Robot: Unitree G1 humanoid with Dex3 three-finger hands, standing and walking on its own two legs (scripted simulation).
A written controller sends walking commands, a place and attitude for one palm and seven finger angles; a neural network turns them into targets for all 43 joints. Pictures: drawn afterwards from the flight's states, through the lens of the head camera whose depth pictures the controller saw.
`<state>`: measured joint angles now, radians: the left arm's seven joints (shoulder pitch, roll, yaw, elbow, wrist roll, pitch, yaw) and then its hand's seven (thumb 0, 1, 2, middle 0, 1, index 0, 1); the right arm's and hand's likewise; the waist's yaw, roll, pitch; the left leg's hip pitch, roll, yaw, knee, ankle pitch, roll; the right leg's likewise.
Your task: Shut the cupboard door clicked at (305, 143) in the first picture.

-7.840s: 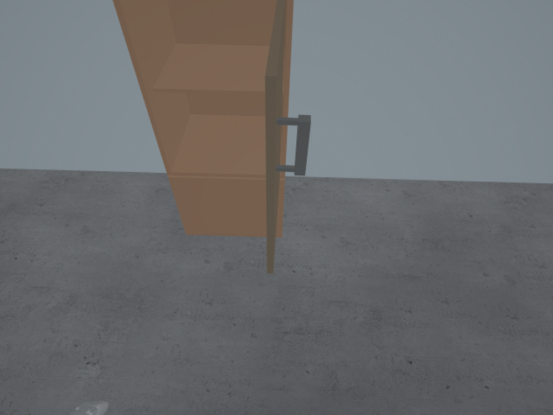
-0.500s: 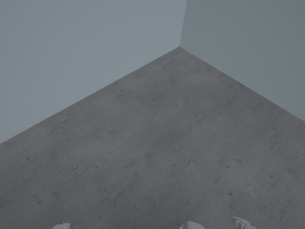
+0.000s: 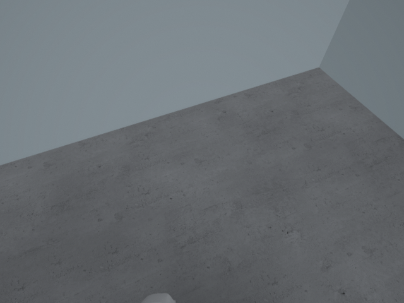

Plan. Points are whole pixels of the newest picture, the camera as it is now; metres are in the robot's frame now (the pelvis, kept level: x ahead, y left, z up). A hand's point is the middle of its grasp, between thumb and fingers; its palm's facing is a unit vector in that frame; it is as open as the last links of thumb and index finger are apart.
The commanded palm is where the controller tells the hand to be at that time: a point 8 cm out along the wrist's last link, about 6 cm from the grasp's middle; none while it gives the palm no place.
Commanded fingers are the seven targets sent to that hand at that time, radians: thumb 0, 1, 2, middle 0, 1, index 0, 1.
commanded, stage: walk to a spot facing it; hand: left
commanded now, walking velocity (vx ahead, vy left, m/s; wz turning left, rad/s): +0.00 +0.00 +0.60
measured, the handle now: out of the picture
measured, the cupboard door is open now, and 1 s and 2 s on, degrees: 88 88 88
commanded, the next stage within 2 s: none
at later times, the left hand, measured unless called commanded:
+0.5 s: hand out of the picture +0.09 +0.23 -0.14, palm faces +0.28 -0.92 -0.28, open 7.4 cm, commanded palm none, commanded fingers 0.00 0.90 0.90 -0.20 -0.30 -0.20 -0.30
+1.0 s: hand out of the picture -0.13 +0.14 -0.16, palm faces +0.65 -0.71 -0.26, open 7.4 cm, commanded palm none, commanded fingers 0.00 0.90 0.90 -0.20 -0.30 -0.20 -0.30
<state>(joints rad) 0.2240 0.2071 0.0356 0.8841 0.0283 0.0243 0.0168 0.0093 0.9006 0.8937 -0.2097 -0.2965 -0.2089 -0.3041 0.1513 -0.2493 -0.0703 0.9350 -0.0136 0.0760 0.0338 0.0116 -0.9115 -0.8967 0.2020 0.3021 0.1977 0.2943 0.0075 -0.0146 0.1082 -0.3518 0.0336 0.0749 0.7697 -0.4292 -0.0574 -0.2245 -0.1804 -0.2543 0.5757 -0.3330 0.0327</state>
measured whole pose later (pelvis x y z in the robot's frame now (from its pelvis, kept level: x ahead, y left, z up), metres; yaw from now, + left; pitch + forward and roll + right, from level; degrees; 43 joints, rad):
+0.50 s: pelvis +0.01 +0.00 +0.00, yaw +16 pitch +1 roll +1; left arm 0.11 0.23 0.05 0.84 0.00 0.04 0.02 0.01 0.91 0.89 -0.20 -0.30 -0.20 -0.30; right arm 0.20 -0.23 -0.06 0.92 -0.02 0.05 0.01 0.01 -0.91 -0.90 0.21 0.30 0.20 0.30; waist -0.03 0.02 0.07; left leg -0.30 -0.07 -0.14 0.53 -0.25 0.00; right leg -0.31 -0.03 -0.01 0.66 -0.36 0.09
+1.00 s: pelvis +0.05 +0.03 +0.00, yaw +37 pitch +0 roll +1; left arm 0.45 0.21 0.04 1.04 0.03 -0.04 0.01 0.01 0.90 0.89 -0.21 -0.30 -0.20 -0.30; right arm 0.08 -0.26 -0.06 0.94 -0.03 0.05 0.07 0.01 -0.91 -0.90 0.20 0.30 0.19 0.29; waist 0.07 0.00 0.08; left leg -0.47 0.07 0.10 0.77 -0.32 0.00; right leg 0.01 -0.16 -0.35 0.40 -0.36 0.07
